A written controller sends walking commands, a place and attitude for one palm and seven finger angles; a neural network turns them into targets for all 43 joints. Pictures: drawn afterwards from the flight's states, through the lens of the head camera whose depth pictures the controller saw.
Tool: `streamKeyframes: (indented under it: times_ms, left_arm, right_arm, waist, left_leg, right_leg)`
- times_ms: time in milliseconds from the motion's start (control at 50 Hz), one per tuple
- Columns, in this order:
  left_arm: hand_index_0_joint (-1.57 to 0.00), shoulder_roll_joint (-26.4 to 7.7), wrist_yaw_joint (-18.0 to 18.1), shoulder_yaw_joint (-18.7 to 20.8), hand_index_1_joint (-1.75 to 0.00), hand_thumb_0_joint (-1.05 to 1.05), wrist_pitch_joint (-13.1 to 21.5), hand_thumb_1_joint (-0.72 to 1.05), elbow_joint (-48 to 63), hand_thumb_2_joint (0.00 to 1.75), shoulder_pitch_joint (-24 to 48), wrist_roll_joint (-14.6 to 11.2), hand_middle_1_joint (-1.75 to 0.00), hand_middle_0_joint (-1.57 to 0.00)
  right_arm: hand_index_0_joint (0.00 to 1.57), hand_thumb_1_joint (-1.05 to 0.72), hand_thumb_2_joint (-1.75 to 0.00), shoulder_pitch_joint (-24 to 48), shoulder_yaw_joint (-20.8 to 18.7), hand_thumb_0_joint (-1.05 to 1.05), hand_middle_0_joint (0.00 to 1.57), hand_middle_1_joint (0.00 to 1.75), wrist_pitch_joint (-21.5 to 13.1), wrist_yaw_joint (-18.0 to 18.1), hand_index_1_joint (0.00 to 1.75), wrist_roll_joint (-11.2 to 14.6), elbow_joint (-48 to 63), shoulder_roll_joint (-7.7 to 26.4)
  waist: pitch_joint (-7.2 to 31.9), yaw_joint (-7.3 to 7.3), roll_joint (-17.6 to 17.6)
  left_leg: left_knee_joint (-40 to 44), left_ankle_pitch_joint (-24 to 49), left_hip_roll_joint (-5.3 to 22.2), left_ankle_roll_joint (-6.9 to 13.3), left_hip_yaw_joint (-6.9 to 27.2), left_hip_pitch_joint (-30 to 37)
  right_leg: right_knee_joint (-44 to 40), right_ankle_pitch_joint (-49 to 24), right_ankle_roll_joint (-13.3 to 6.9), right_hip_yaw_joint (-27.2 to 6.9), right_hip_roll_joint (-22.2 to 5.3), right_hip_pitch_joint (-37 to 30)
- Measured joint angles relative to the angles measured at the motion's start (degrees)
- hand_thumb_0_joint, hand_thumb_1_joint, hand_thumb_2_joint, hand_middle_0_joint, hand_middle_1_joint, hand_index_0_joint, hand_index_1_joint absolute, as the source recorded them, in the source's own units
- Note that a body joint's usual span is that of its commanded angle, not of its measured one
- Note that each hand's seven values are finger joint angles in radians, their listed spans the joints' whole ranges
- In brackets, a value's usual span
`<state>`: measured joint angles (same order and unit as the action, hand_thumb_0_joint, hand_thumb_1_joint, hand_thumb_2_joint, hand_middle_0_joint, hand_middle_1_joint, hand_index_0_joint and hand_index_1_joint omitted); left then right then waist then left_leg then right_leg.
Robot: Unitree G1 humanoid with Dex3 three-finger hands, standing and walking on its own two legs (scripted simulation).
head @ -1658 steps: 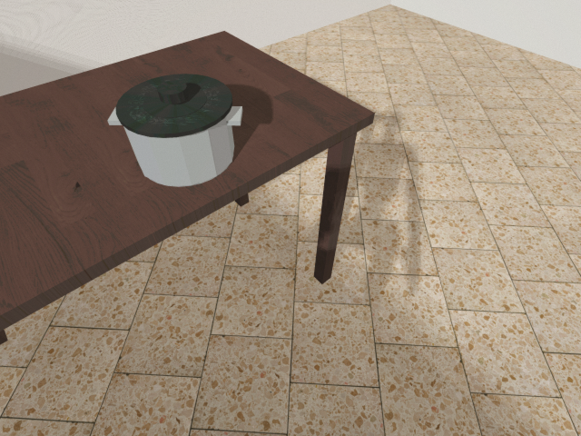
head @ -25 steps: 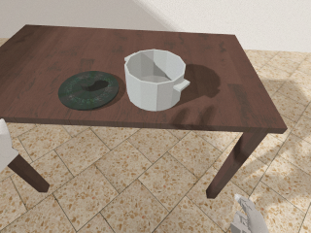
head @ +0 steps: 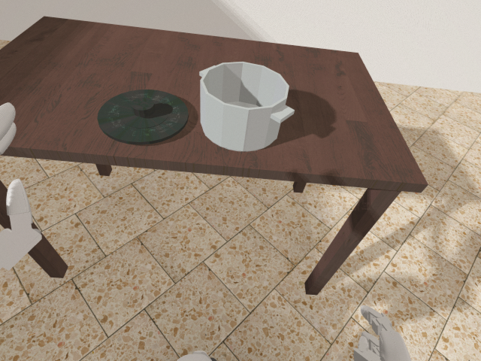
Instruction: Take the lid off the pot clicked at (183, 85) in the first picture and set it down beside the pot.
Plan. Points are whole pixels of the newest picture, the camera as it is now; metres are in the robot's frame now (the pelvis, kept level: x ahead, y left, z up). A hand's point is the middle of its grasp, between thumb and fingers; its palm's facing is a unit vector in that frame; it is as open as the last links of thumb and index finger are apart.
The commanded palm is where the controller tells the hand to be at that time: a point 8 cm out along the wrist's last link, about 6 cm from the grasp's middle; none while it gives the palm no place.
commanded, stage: step back with the hand held close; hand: left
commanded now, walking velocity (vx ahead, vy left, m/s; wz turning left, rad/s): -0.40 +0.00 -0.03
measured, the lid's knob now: (143, 107) +0.64 +0.26 +0.05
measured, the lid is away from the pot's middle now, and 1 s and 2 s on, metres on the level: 0.24 0.24 0.24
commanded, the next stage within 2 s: stop stepping back and stand still in 0.36 s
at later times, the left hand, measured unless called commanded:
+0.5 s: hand out of the picture +0.11 +0.29 +0.22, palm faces +0.27 -0.88 -0.38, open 7.5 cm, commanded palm +0.07 +0.34 +0.23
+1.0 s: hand out of the picture +0.02 +0.50 +0.22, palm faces +0.45 -0.88 -0.13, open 7.4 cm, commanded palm -0.07 +0.48 +0.23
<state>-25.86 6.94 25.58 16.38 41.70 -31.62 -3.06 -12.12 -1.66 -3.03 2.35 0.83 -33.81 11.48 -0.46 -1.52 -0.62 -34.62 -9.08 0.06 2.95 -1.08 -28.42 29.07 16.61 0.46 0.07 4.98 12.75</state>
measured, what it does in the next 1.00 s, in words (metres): walks backwards: right foot, then left foot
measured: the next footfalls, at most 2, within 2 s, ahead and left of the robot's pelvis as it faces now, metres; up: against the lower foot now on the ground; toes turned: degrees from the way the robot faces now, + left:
right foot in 0.42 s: -0.18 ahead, -0.11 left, +0.00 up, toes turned -8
left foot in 0.54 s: +0.04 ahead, +0.10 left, -0.01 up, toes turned -10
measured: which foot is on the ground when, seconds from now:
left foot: down 0.00-0.40, up 0.42-0.52, down 0.54-0.76, up 0.78-0.94, down 0.96-1.00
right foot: down 0.00-0.12, up 0.14-0.40, down 0.42-0.52, up 0.54-0.82, down 0.84-0.96, up 0.98-1.00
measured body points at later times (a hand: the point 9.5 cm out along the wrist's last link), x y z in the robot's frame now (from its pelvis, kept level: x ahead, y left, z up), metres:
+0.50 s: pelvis -0.09 +0.08 -0.02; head -0.11 +0.14 +0.43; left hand +0.09 +0.33 +0.24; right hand +0.07 -0.16 -0.07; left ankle +0.02 +0.09 -0.70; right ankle -0.21 -0.10 -0.72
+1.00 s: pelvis -0.25 +0.23 -0.04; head -0.26 +0.31 +0.40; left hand -0.01 +0.54 +0.22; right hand -0.13 -0.03 -0.08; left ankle -0.23 +0.33 -0.73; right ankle -0.27 +0.05 -0.71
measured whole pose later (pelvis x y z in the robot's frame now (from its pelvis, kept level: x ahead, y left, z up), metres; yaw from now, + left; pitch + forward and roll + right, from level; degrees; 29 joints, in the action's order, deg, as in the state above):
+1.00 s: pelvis -0.25 +0.23 -0.04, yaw -10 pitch -3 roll -5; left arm -27.9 6.8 32.6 10.8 26.9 -4.7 -2.9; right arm -11.0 -0.2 -3.6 0.9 0.4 -38.2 9.2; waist 1.5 0.2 5.0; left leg -57.8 -34.9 5.1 0.5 1.7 -23.7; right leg 57.0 32.3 -0.7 4.3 -2.7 23.9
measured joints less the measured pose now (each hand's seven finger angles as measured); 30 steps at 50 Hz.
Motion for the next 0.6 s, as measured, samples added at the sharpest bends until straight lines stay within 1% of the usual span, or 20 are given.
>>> streamKeyframes:
  times_ms: [60, 80, 120, 140, 180, 220, 280, 320, 380, 400, 420, 440, 460, 480, 500, 520, 540, 560, 580, 600]
  left_arm:
    - [-0.21, -0.2, 0.2, -0.6, -0.31, 0.01, 0.1, 0.88, 0.5, 0.90, -0.2, 0.3, -0.30, -0.21]
    - [-0.21, -0.4, 0.3, -0.5, -0.31, 0.01, 0.3, 0.88, 0.7, 0.90, 0.1, 0.4, -0.30, -0.21]
    - [-0.21, -0.9, 0.4, 0.4, -0.31, 0.01, 0.6, 0.88, 0.7, 0.90, 1.1, 0.6, -0.30, -0.21]
    - [-0.21, -1.0, 0.4, 1.1, -0.31, 0.01, 0.7, 0.88, 0.3, 0.90, 1.9, 0.7, -0.30, -0.21]
    - [-0.21, -1.3, 0.3, 2.4, -0.31, 0.01, 0.3, 0.88, -0.7, 0.90, 3.4, 0.8, -0.30, -0.21]
    - [-0.21, -1.7, 0.2, 3.1, -0.31, 0.01, -0.6, 0.88, -1.0, 0.90, 4.3, 0.4, -0.30, -0.21]
    - [-0.21, -2.2, 0.4, 3.2, -0.31, 0.02, -1.9, 0.88, 0.8, 0.90, 2.9, -0.6, -0.30, -0.21]
    - [-0.21, -2.3, 0.3, 2.7, -0.31, 0.02, -2.5, 0.88, 2.6, 0.90, 1.1, -1.0, -0.30, -0.21]
    - [-0.21, -3.0, 0.1, 1.9, -0.31, 0.02, -2.7, 0.88, 4.6, 0.90, 0.2, -1.3, -0.30, -0.21]
    - [-0.21, -3.8, 0.3, 2.2, -0.31, 0.02, -2.4, 0.88, 5.3, 0.90, 0.4, -1.2, -0.30, -0.21]
    - [-0.21, -4.5, 0.5, 2.8, -0.31, 0.02, -1.7, 0.88, 6.2, 0.90, 0.6, -1.3, -0.30, -0.21]
    - [-0.21, -3.7, 0.0, 1.8, -0.31, 0.02, -0.8, 0.88, 6.4, 0.90, 1.4, -1.0, -0.30, -0.21]
    - [-0.21, -3.2, -0.6, 0.8, -0.31, 0.02, -0.3, 0.88, 6.3, 0.90, 2.0, -0.7, -0.30, -0.21]
    - [-0.21, -2.7, -1.5, -1.5, -0.31, 0.01, 0.7, 0.88, 3.2, 0.90, 3.8, 1.3, -0.30, -0.21]
    - [-0.21, -2.1, -3.0, -3.2, -0.31, 0.01, -1.3, 0.88, 1.0, 0.90, 6.4, 1.6, -0.30, -0.21]
    - [-0.21, -1.9, -3.8, -3.0, -0.31, 0.01, -2.7, 0.88, 0.1, 0.90, 8.2, 1.2, -0.30, -0.21]
    - [-0.21, -1.6, -3.8, -2.0, -0.31, 0.01, -3.3, 0.88, -0.6, 0.90, 10.1, 0.6, -0.30, -0.21]
    - [-0.21, -1.4, -3.6, -0.8, -0.31, 0.01, -3.8, 0.88, -1.5, 0.90, 12.3, -0.1, -0.30, -0.21]
    - [-0.21, -1.2, -3.1, 0.4, -0.31, 0.01, -4.1, 0.88, -2.5, 0.90, 14.4, -0.7, -0.30, -0.21]
    - [-0.21, -1.0, -2.7, 1.4, -0.31, 0.01, -4.2, 0.88, -3.4, 0.90, 16.1, -1.1, -0.30, -0.21]
  right_arm:
    - [0.20, -0.91, -0.90, -1.0, -0.2, 0.01, 0.20, 0.30, 0.3, 0.4, 0.30, -0.2, 0.1, 0.4]
    - [0.20, -0.91, -0.90, -1.2, -0.3, 0.01, 0.20, 0.30, 0.3, 0.6, 0.30, -0.4, 0.2, 0.5]
    - [0.20, -0.91, -0.90, -1.0, -0.3, 0.01, 0.20, 0.30, -0.1, 0.9, 0.30, -0.7, 0.4, 0.6]
    - [0.20, -0.91, -0.90, -0.5, -0.2, 0.01, 0.20, 0.30, -0.4, 1.0, 0.30, -1.0, 0.4, 0.4]
    - [0.20, -0.91, -0.90, 0.5, -0.2, 0.01, 0.20, 0.30, -1.1, 0.9, 0.30, -1.6, 0.8, -0.1]
    - [0.20, -0.91, -0.90, 0.9, -0.4, 0.01, 0.20, 0.30, -1.9, 0.2, 0.30, -2.0, 1.0, -0.9]
    - [0.20, -0.91, -0.90, 1.0, -0.1, 0.01, 0.20, 0.30, -2.0, -1.2, 0.30, -1.6, 1.1, -2.3]
    - [0.20, -0.91, -0.90, 1.0, 0.3, 0.01, 0.20, 0.30, -1.9, -1.8, 0.30, -1.6, 0.9, -3.1]
    - [0.20, -0.91, -0.90, 1.8, 0.9, 0.01, 0.20, 0.30, -2.0, -2.2, 0.30, -2.3, 0.7, -3.8]
    - [0.20, -0.91, -0.90, 2.4, 1.2, 0.01, 0.20, 0.30, -2.0, -2.2, 0.31, -2.1, 0.7, -4.0]
    - [0.20, -0.90, -0.90, 3.4, 1.7, 0.01, 0.20, 0.30, -2.1, -2.1, 0.31, -1.8, 0.6, -3.9]
    - [0.21, -0.90, -0.90, 4.3, 1.9, 0.01, 0.21, 0.30, -2.2, -1.8, 0.31, -1.6, -0.4, -3.2]
    - [0.21, -0.90, -0.90, 4.2, 2.0, 0.01, 0.21, 0.30, -2.0, -1.4, 0.31, -1.6, -1.6, -2.8]
    - [0.21, -0.90, -0.90, 3.6, 1.6, 0.01, 0.21, 0.30, -2.6, -1.6, 0.31, -1.1, -3.7, -2.5]
    - [0.21, -0.90, -0.90, 2.6, 1.2, 0.01, 0.21, 0.30, -2.0, -1.7, 0.31, -0.3, -4.8, -2.4]
    - [0.21, -0.90, -0.90, 1.7, 1.6, 0.01, 0.21, 0.30, -1.4, -1.3, 0.31, 0.0, -5.0, -2.4]
    - [0.21, -0.90, -0.90, 1.2, 2.1, 0.01, 0.21, 0.30, -1.0, -0.7, 0.31, 0.0, -4.2, -2.1]
    - [0.21, -0.91, -0.90, 1.6, 2.2, 0.01, 0.21, 0.30, -1.2, -0.3, 0.31, 0.0, -3.8, -2.4]
    - [0.21, -0.91, -0.90, 2.2, 2.2, 0.01, 0.21, 0.30, -1.9, -0.2, 0.31, -0.2, -3.3, -2.9]
    - [0.20, -0.91, -0.90, 2.5, 2.3, 0.01, 0.20, 0.30, -2.8, -0.4, 0.30, -0.1, -2.9, -3.4]
  waist:
    - [0.7, -0.57, 0.3]
    - [0.8, -0.68, 0.3]
    - [0.5, -0.54, 0.6]
    - [0.1, -0.26, 0.7]
    - [-0.7, -0.05, 0.2]
    - [-0.9, 0.03, -0.7]
    - [0.5, 0.82, -0.7]
    - [1.9, 1.62, -0.3]
    - [3.1, 2.55, 0.5]
    - [2.9, 3.18, 1.9]
    - [2.4, 4.30, 3.7]
    - [1.5, 4.69, 2.4]
    - [1.3, 4.45, 1.2]
    - [2.6, 4.32, 0.7]
    - [3.8, 3.94, 1.1]
    - [4.8, 3.31, 2.0]
    - [5.3, 2.14, 2.2]
    - [4.1, 0.80, 3.1]
    - [2.1, -0.33, 4.0]
    - [0.2, -1.12, 4.7]
  left_leg:
    - [-1.6, -0.8, -0.1, 0.0, 0.2, -0.4]
    - [-1.5, 0.6, 0.0, 0.6, 0.2, -0.5]
    - [-0.7, 3.3, 0.0, 3.3, -0.5, -0.7]
    - [0.1, 3.9, 0.1, 4.3, -0.9, -0.7]
    - [3.0, 5.6, 0.7, 4.8, -1.2, -0.8]
    - [7.1, 8.1, 1.5, 4.1, -1.3, -0.8]
    - [13.1, 10.2, 2.1, 3.4, -2.4, -0.8]
    - [16.5, 11.5, 2.3, 2.4, -3.2, -0.9]
    - [18.6, 13.4, 1.8, -1.7, -4.3, -2.2]
    - [15.2, 10.5, 1.0, -3.2, -5.1, -4.1]
    - [9.0, 4.7, 0.0, -4.6, -5.7, -6.8]
    - [1.0, -1.5, 0.2, -5.2, -3.8, -8.5]
    - [-6.3, -6.5, 0.2, -5.4, -2.0, -8.7]
    - [-14.0, -10.5, -0.1, -5.4, -0.6, -8.7]
    - [-18.2, -11.9, -0.8, -5.2, 0.6, -6.8]
    - [-16.5, -11.1, -0.9, -4.6, 2.0, -3.3]
    - [-13.0, -6.8, -0.7, -2.3, 2.7, -1.7]
    - [-13.1, -5.0, -1.3, 0.5, 2.1, -2.1]
    - [-12.7, -4.2, -1.9, 2.6, 1.5, -2.0]
    - [-11.1, -3.2, -2.2, 3.5, 1.1, -1.6]
  right_leg:
    - [0.7, 0.3, 0.5, 0.2, 0.0, -0.2]
    - [1.0, 0.4, 0.7, 0.3, 0.0, 0.0]
    - [2.3, 1.3, 0.5, 0.0, 0.0, 1.1]
    - [5.1, 3.4, 0.0, -0.6, 0.3, 2.6]
    - [15.0, 7.8, -0.6, -1.8, 1.9, 5.8]
    - [22.1, 10.5, -1.2, -1.6, 3.0, 6.9]
    - [21.0, 13.4, -1.9, 0.0, 2.6, 4.1]
    - [15.1, 14.3, -2.6, 1.5, 1.9, 0.6]
    - [1.9, 13.1, -4.3, 3.3, 0.8, -5.8]
    - [-3.0, 10.6, -5.4, 3.1, -0.8, -7.7]
    - [-6.6, 6.7, -5.8, 2.2, -3.4, -8.6]
    - [-5.5, 5.3, -2.8, 2.0, -3.3, -8.6]
    - [-3.6, 5.5, 0.1, 1.9, -2.9, -8.9]
    - [-1.4, 6.5, 2.1, 1.6, -3.2, -8.5]
    - [0.9, 7.8, 3.3, 1.3, -4.0, -8.4]
    - [4.1, 9.4, 3.5, 1.0, -4.8, -7.3]
    - [9.1, 10.9, 2.5, 0.9, -4.9, -4.6]
    - [15.6, 13.6, 1.4, -1.0, -4.5, -1.5]
    - [21.4, 15.2, 0.5, -3.3, -3.3, 1.5]
    - [25.9, 15.2, 0.0, -4.9, -2.0, 4.5]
